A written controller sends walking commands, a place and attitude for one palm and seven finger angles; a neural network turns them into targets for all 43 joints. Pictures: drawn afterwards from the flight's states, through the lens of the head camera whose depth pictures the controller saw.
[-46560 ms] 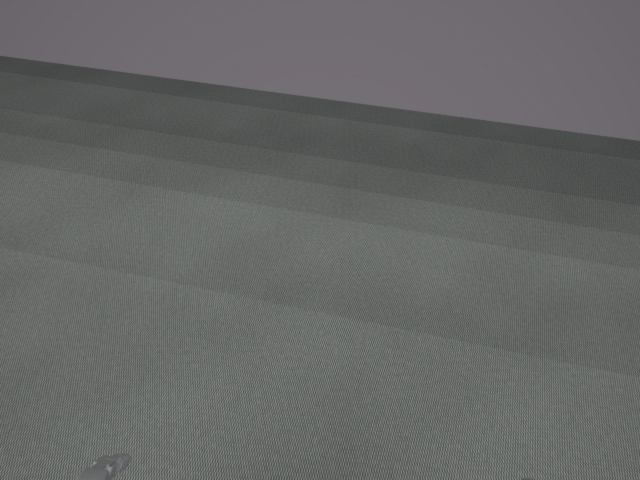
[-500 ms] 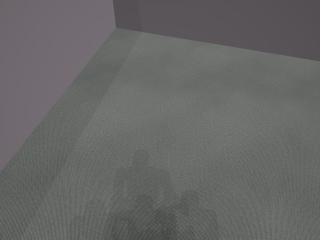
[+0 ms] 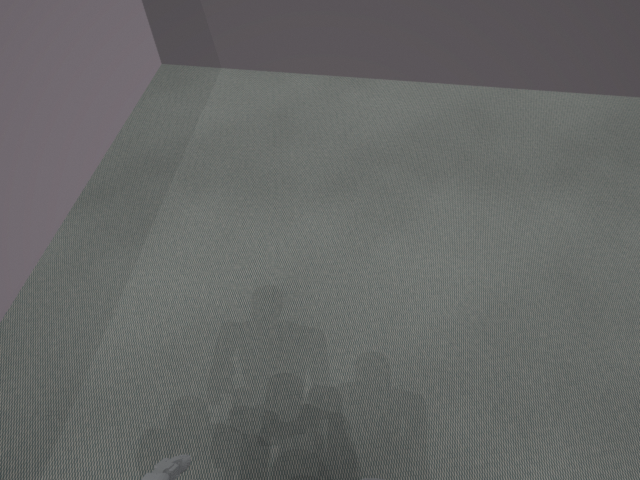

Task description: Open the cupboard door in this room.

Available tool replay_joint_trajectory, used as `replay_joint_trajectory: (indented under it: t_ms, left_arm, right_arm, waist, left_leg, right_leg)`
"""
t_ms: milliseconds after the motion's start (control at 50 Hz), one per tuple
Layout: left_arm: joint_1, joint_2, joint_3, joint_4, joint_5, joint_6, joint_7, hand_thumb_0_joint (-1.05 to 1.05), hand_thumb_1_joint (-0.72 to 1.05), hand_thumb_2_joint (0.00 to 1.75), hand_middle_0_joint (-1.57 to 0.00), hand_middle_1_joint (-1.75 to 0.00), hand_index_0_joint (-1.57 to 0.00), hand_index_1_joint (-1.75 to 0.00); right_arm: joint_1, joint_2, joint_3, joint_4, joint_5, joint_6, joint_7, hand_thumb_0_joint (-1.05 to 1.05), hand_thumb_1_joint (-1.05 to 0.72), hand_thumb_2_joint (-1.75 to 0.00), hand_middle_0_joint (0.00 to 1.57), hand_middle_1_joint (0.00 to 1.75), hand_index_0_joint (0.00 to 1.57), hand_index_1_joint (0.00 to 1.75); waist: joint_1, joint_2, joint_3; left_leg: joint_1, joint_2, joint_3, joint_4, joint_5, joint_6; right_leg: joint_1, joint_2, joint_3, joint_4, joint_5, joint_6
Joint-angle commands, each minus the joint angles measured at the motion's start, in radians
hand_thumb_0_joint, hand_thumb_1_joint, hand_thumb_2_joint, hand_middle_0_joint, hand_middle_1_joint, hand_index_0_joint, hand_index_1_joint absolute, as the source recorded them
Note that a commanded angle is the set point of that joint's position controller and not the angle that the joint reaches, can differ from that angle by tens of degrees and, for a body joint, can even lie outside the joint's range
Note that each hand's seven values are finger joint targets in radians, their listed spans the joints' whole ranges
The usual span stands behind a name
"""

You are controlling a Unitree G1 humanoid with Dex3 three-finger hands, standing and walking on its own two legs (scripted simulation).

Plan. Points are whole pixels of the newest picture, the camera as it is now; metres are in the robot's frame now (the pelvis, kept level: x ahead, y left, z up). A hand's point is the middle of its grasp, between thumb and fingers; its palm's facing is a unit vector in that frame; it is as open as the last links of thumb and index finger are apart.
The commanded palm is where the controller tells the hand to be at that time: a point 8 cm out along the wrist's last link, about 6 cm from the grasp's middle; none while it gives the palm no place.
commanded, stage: turn to face it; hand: left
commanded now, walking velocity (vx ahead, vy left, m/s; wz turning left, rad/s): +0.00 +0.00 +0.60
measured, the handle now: out of the picture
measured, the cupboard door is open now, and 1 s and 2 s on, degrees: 52 52 52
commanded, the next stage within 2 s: none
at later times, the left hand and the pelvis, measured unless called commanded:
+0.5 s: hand out of the picture +0.11 +0.25 -0.19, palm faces +0.30 -0.93 -0.21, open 7.3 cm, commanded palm none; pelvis +0.11 +0.04 -0.01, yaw +16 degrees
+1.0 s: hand out of the picture +0.10 +0.18 -0.14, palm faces +0.54 -0.79 -0.28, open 7.4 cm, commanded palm none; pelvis +0.15 -0.03 +0.01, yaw +34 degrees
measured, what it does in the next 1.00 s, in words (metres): walks ahead, turning left: left foot, then right foot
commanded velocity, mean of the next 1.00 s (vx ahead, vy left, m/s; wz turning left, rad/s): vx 0.00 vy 0.00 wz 0.60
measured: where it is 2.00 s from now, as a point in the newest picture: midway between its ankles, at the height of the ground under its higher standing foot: outside the picture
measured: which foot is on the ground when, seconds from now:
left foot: up 0.00-0.36, down 0.38-0.78, up 0.80-1.00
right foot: down 0.00-0.38, up 0.40-0.76, down 0.78-1.00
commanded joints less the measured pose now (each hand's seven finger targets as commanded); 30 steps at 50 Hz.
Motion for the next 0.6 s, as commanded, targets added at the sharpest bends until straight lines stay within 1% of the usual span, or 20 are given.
replay_joint_trajectory:
  t_ms: [0,20,40,100,160,200,240,280,300,320,340,360,380,400,420,440,460,500,520,580]
  left_arm:
    - [0.143,0.081,0.010,0.008,-0.006,-0.006,0.015,0.00,0.90,0.90,-0.20,-0.30,-0.20,-0.30]
    - [0.136,0.076,0.009,0.009,-0.004,-0.009,0.015,0.00,0.90,0.90,-0.20,-0.30,-0.20,-0.30]
    - [0.131,0.065,0.015,0.004,-0.003,-0.009,0.014,0.00,0.90,0.90,-0.20,-0.30,-0.20,-0.30]
    - [0.128,0.074,0.023,-0.012,-0.004,-0.002,0.011,0.00,0.90,0.90,-0.20,-0.30,-0.20,-0.30]
    - [0.119,0.100,0.035,-0.022,0.002,0.009,0.010,0.00,0.90,0.90,-0.20,-0.30,-0.20,-0.30]
    - [0.137,0.116,0.042,-0.025,0.005,0.016,0.009,0.00,0.90,0.90,-0.20,-0.30,-0.20,-0.30]
    - [0.146,0.149,0.052,-0.029,0.009,0.022,0.010,0.00,0.90,0.90,-0.20,-0.30,-0.20,-0.30]
    - [0.145,0.185,0.063,-0.043,0.009,0.025,0.009,0.00,0.90,0.90,-0.20,-0.30,-0.20,-0.30]
    - [0.142,0.195,0.067,-0.047,0.006,0.026,0.008,0.00,0.90,0.90,-0.20,-0.30,-0.20,-0.30]
    - [0.135,0.193,0.067,-0.055,0.001,0.029,0.006,0.00,0.90,0.90,-0.20,-0.30,-0.20,-0.30]
    - [0.130,0.160,0.065,-0.086,-0.014,0.036,0.000,0.00,0.90,0.90,-0.20,-0.30,-0.20,-0.30]
    - [0.087,0.119,0.046,-0.140,-0.016,0.043,0.000,0.00,0.90,0.90,-0.20,-0.30,-0.20,-0.30]
    - [0.059,0.152,0.050,-0.158,-0.002,0.060,0.008,0.00,0.90,0.90,-0.20,-0.30,-0.20,-0.30]
    - [0.040,0.134,0.055,-0.166,0.001,0.062,0.006,0.00,0.90,0.90,-0.20,-0.30,-0.20,-0.30]
    - [0.030,0.129,0.058,-0.151,0.007,0.068,0.003,0.00,0.90,0.90,-0.20,-0.30,-0.20,-0.30]
    - [0.040,0.137,0.064,-0.133,0.010,0.074,-0.002,0.00,0.90,0.90,-0.20,-0.30,-0.20,-0.30]
    - [0.066,0.137,0.066,-0.124,0.011,0.081,-0.007,0.00,0.90,0.90,-0.20,-0.30,-0.20,-0.30]
    - [0.093,0.126,0.063,-0.115,0.009,0.085,-0.011,0.00,0.90,0.90,-0.20,-0.30,-0.20,-0.30]
    - [0.098,0.123,0.063,-0.119,0.009,0.085,-0.012,0.00,0.90,0.90,-0.20,-0.30,-0.20,-0.30]
    - [0.055,0.122,0.057,-0.145,0.005,0.088,-0.008,0.00,0.90,0.90,-0.20,-0.30,-0.20,-0.30]
  right_arm:
    - [0.007,-0.071,-0.024,-0.079,-0.009,0.018,0.002,0.00,-0.90,-0.90,0.20,0.30,0.20,0.30]
    - [0.013,-0.062,-0.025,-0.071,-0.012,0.027,0.007,0.00,-0.90,-0.90,0.20,0.30,0.20,0.30]
    - [0.022,-0.056,-0.028,-0.072,-0.015,0.037,0.009,0.00,-0.90,-0.90,0.20,0.30,0.20,0.30]
    - [-0.050,-0.077,-0.034,-0.106,-0.018,0.050,0.021,0.00,-0.90,-0.90,0.20,0.30,0.20,0.30]
    - [-0.156,-0.110,-0.039,-0.150,-0.018,0.053,0.031,0.00,-0.90,-0.90,0.20,0.30,0.20,0.30]
    - [-0.232,-0.126,-0.041,-0.187,-0.022,0.051,0.037,0.00,-0.90,-0.90,0.20,0.30,0.20,0.30]
    - [-0.274,-0.141,-0.042,-0.214,-0.023,0.046,0.043,0.00,-0.90,-0.90,0.20,0.30,0.20,0.30]
    - [-0.264,-0.174,-0.047,-0.231,-0.027,0.040,0.044,0.00,-0.90,-0.90,0.20,0.30,0.20,0.30]
    - [-0.222,-0.198,-0.054,-0.228,-0.031,0.037,0.043,0.00,-0.90,-0.90,0.20,0.30,0.20,0.30]
    - [-0.135,-0.240,-0.068,-0.216,-0.037,0.032,0.043,0.00,-0.90,-0.90,0.20,0.30,0.20,0.30]
    - [-0.053,-0.344,-0.092,-0.211,-0.046,0.022,0.037,0.00,-0.90,-0.90,0.20,0.30,0.20,0.30]
    - [-0.016,-0.424,-0.104,-0.210,-0.032,0.020,0.024,0.00,-0.90,-0.90,0.20,0.30,0.20,0.30]
    - [-0.036,-0.424,-0.101,-0.204,-0.023,0.029,0.018,0.00,-0.90,-0.90,0.20,0.30,0.20,0.30]
    - [-0.120,-0.408,-0.101,-0.239,-0.027,0.025,0.012,0.00,-0.90,-0.90,0.20,0.30,0.20,0.30]
    - [-0.196,-0.371,-0.092,-0.271,-0.032,0.024,0.009,0.00,-0.90,-0.90,0.20,0.30,0.20,0.30]
    - [-0.244,-0.351,-0.084,-0.281,-0.032,0.023,0.006,0.00,-0.90,-0.90,0.20,0.30,0.20,0.30]
    - [-0.272,-0.341,-0.080,-0.289,-0.032,0.021,0.005,0.00,-0.90,-0.90,0.20,0.30,0.20,0.30]
    - [-0.278,-0.345,-0.082,-0.296,-0.029,0.016,0.008,0.00,-0.90,-0.90,0.20,0.30,0.20,0.30]
    - [-0.277,-0.353,-0.086,-0.301,-0.028,0.016,0.009,0.00,-0.90,-0.90,0.20,0.30,0.20,0.30]
    - [-0.263,-0.365,-0.100,-0.305,-0.032,0.025,0.016,0.00,-0.90,-0.90,0.20,0.30,0.20,0.30]
  waist:
    - [0.021,-0.027,-0.064]
    - [0.008,-0.029,-0.071]
    - [-0.006,-0.060,-0.073]
    - [0.002,-0.098,-0.085]
    - [0.013,-0.144,-0.050]
    - [0.035,-0.138,-0.030]
    - [0.044,-0.129,-0.035]
    - [0.033,-0.101,-0.081]
    - [0.009,-0.079,-0.115]
    - [-0.037,0.000,-0.172]
    - [-0.069,0.243,-0.244]
    - [-0.074,0.388,-0.283]
    - [-0.058,0.210,-0.290]
    - [-0.028,0.159,-0.199]
    - [-0.002,0.193,-0.161]
    - [0.016,0.222,-0.135]
    - [0.035,0.210,-0.116]
    - [0.048,0.176,-0.149]
    - [0.050,0.163,-0.169]
    - [0.029,0.159,-0.181]
  left_leg:
    - [-0.163,0.082,-0.062,0.006,0.090,-0.019]
    - [-0.155,0.076,-0.041,-0.033,0.113,-0.029]
    - [-0.162,0.079,-0.025,-0.056,0.147,-0.038]
    - [-0.204,0.078,0.013,-0.141,0.198,-0.051]
    - [-0.235,0.083,0.041,-0.235,0.205,-0.056]
    - [-0.247,0.074,0.061,-0.307,0.184,-0.051]
    - [-0.231,0.059,0.083,-0.386,0.167,-0.041]
    - [-0.158,0.027,0.097,-0.470,0.170,-0.021]
    - [-0.082,0.003,0.101,-0.537,0.215,-0.011]
    - [0.068,0.008,0.065,-0.642,0.357,0.003]
    - [0.245,0.224,-0.237,-0.727,0.768,0.116]
    - [0.307,0.452,-0.572,-0.772,1.182,0.279]
    - [0.271,0.459,-0.504,-0.791,0.917,0.299]
    - [0.145,0.407,-0.460,-0.835,0.609,0.267]
    - [0.063,0.336,-0.434,-0.854,0.472,0.220]
    - [0.009,0.291,-0.384,-0.878,0.414,0.186]
    - [-0.016,0.251,-0.332,-0.886,0.395,0.163]
    - [0.012,0.204,-0.283,-0.871,0.439,0.145]
    - [0.029,0.193,-0.271,-0.869,0.429,0.140]
    - [0.042,0.200,-0.320,-0.867,0.379,0.159]
  right_leg:
    - [0.096,-0.339,0.126,-0.266,0.775,-0.060]
    - [0.089,-0.311,0.085,-0.269,0.785,-0.038]
    - [0.083,-0.300,0.038,-0.266,0.785,-0.027]
    - [0.129,-0.283,-0.008,-0.243,0.764,-0.007]
    - [0.147,-0.308,-0.031,-0.225,0.695,-0.014]
    - [0.181,-0.328,-0.025,-0.197,0.692,-0.015]
    - [0.222,-0.351,-0.032,-0.146,0.713,-0.013]
    - [0.259,-0.367,-0.041,-0.045,0.767,-0.001]
    - [0.257,-0.358,-0.055,0.051,0.762,0.019]
    - [0.195,-0.336,-0.071,0.223,0.634,0.054]
    - [-0.037,-0.209,-0.094,0.457,0.150,0.133]
    - [-0.233,-0.090,0.027,0.688,-0.444,0.172]
    - [-0.238,-0.109,0.162,0.739,-0.409,0.151]
    - [-0.266,-0.125,0.157,0.706,-0.357,0.156]
    - [-0.269,-0.131,0.164,0.690,-0.284,0.164]
    - [-0.254,-0.126,0.171,0.679,-0.216,0.169]
    - [-0.237,-0.120,0.171,0.653,-0.166,0.172]
    - [-0.210,-0.101,0.155,0.575,-0.129,0.180]
    - [-0.199,-0.095,0.149,0.539,-0.121,0.184]
    - [-0.172,-0.078,0.144,0.409,-0.156,0.188]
